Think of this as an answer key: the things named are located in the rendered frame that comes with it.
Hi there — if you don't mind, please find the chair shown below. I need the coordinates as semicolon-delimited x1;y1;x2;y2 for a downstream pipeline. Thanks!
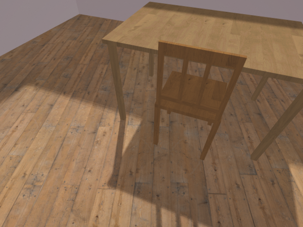
153;40;247;160

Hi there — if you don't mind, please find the table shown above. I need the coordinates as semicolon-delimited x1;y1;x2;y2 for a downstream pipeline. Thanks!
102;2;303;161

